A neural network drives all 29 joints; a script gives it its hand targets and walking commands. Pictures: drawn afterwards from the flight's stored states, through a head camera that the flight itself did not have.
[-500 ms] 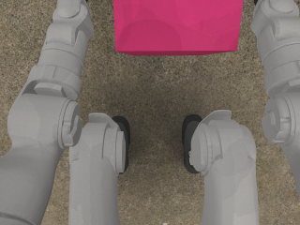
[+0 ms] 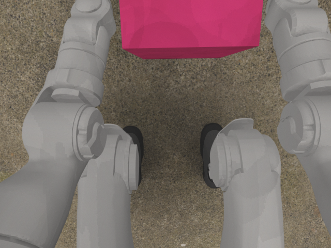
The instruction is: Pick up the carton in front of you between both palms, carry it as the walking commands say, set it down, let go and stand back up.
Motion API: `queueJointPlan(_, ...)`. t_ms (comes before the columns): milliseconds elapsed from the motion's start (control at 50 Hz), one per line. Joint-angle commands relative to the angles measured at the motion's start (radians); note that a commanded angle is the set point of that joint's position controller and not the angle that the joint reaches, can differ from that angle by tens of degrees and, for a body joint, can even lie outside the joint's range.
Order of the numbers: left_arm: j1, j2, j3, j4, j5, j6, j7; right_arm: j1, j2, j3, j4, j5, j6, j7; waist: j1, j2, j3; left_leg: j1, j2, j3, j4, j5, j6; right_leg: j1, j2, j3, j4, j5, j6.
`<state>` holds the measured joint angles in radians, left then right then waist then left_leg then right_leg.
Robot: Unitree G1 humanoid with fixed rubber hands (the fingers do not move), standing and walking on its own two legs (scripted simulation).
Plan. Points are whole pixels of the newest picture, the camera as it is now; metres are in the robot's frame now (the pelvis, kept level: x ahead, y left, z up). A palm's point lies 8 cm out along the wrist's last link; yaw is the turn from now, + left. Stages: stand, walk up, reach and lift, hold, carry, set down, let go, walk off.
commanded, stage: reach and lift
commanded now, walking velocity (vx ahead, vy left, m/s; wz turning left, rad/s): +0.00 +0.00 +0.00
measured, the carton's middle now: (184, 2) +0.54 -0.04 -0.24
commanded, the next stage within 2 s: none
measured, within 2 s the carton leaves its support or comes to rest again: leaves its support in 0.10 s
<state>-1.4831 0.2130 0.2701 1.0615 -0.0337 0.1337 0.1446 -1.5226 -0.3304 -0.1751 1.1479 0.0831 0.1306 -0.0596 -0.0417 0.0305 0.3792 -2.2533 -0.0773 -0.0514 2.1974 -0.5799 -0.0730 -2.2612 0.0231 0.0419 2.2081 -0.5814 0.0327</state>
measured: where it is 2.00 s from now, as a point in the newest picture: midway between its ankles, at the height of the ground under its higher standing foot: (171, 166)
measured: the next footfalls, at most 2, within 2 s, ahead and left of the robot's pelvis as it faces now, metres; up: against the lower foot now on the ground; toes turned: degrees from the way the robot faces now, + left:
none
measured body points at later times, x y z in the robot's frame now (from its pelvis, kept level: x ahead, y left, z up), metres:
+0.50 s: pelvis +0.00 +0.01 +0.08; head +0.27 -0.02 +0.43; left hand +0.53 +0.11 +0.00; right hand +0.51 -0.20 +0.00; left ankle +0.11 +0.14 -0.33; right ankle +0.11 -0.13 -0.33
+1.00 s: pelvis +0.02 +0.01 +0.20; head +0.23 -0.01 +0.60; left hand +0.49 +0.12 +0.15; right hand +0.47 -0.18 +0.14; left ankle +0.11 +0.14 -0.33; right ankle +0.11 -0.13 -0.33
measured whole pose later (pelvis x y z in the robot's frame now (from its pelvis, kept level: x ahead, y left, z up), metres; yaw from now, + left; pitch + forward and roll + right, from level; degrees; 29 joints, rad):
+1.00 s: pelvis +0.02 +0.01 +0.20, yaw -2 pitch +39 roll +1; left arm -0.84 -0.08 0.44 0.63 0.19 0.36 0.08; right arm -0.85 0.01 -0.41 0.65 -0.20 0.39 -0.03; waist -0.02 0.03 -0.22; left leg -1.70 -0.12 -0.11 1.54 -0.51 -0.06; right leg -1.72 0.09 0.11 1.53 -0.49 0.06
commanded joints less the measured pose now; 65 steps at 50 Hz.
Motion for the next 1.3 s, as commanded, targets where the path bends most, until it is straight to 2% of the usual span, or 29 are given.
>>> queueJointPlan(0,-0.527,-0.936,-0.283,-0.19,-0.05,0.021,-0.274,-0.488,0.954,0.233,-0.258,0.045,0.022,0.29,-0.03,0.01,-1.188,0.508,-0.076,0.141,-0.122,0.335,0.055,0.511,0.078,-0.109,-0.16,0.371,-0.018)
queueJointPlan(120,-0.529,-1.116,-0.42,-0.362,-0.144,0.055,-0.25,-0.539,1.064,0.378,-0.541,0.125,0.057,0.261,-0.061,-0.022,-1.706,0.691,-0.094,0.156,-0.117,0.533,0.048,0.815,0.087,-0.132,-0.161,0.622,-0.005)
queueJointPlan(160,-0.52,-1.16,-0.459,-0.43,-0.141,0.078,-0.244,-0.512,1.118,0.406,-0.6,0.125,0.083,0.249,-0.051,-0.038,-1.849,0.711,-0.101,0.165,-0.143,0.547,0.038,0.901,0.097,-0.142,-0.176,0.663,0.002)
queueJointPlan(200,-0.499,-1.176,-0.478,-0.485,-0.128,0.098,-0.239,-0.45,1.164,0.413,-0.629,0.103,0.113,0.238,-0.049,-0.057,-1.906,0.711,-0.107,0.171,-0.178,0.518,0.034,0.939,0.109,-0.151,-0.21,0.65,0.013)
queueJointPlan(260,-0.431,-1.192,-0.458,-0.475,-0.076,0.131,-0.245,-0.351,1.226,0.386,-0.576,0.05,0.159,0.239,-0.03,-0.062,-1.778,0.663,-0.112,0.174,-0.25,0.397,0.037,0.849,0.122,-0.154,-0.285,0.51,0.021)
queueJointPlan(340,-0.343,-1.186,-0.312,-0.32,0.046,0.171,-0.265,-0.254,1.259,0.254,-0.392,-0.06,0.202,0.265,0.003,-0.043,-1.428,0.545,-0.11,0.167,-0.364,0.178,0.045,0.641,0.127,-0.144,-0.399,0.25,0.007)
queueJointPlan(380,-0.333,-1.18,-0.246,-0.277,0.095,0.181,-0.272,-0.25,1.256,0.187,-0.348,-0.108,0.209,0.276,0.01,-0.038,-1.365,0.536,-0.111,0.162,-0.413,0.129,0.05,0.613,0.131,-0.141,-0.445,0.185,-0.002)
queueJointPlan(440,-0.34,-1.182,-0.194,-0.255,0.134,0.184,-0.279,-0.265,1.252,0.129,-0.327,-0.154,0.208,0.283,0.01,-0.031,-1.373,0.569,-0.111,0.155,-0.469,0.114,0.052,0.628,0.133,-0.138,-0.497,0.158,-0.01)
queueJointPlan(580,-0.316,-1.237,-0.194,-0.26,0.145,0.204,-0.3,-0.253,1.289,0.118,-0.346,-0.186,0.224,0.291,-0.003,-0.029,-1.49,0.679,-0.117,0.152,-0.577,0.122,0.046,0.763,0.134,-0.14,-0.602,0.164,-0.01)
queueJointPlan(780,-0.18,-1.335,-0.353,-0.373,0.073,0.23,-0.323,-0.125,1.397,0.268,-0.464,-0.12,0.251,0.296,-0.002,-0.035,-1.625,0.875,-0.117,0.141,-0.705,0.246,0.033,1.01,0.14,-0.133,-0.718,0.313,0.007)
queueJointPlan(900,-0.055,-1.364,-0.409,-0.387,0.057,0.225,-0.322,-0.002,1.43,0.323,-0.485,-0.105,0.245,0.289,0.005,-0.033,-1.547,0.973,-0.115,0.116,-0.797,0.273,0.03,1.096,0.143,-0.111,-0.808,0.339,0.008)
queueJointPlan(1280,0.342,-1.396,-0.456,-0.397,0.096,0.179,-0.319,0.376,1.472,0.362,-0.501,-0.149,0.191,0.275,0.019,-0.031,-1.24,1.371,-0.084,0.025,-1.174,0.353,0.045,1.466,0.125,-0.026,-1.178,0.396,-0.013)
